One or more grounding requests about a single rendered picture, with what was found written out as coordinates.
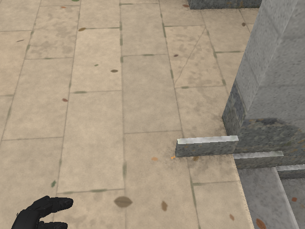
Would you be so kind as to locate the stairs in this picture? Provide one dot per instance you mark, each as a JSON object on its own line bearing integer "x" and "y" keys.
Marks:
{"x": 273, "y": 203}

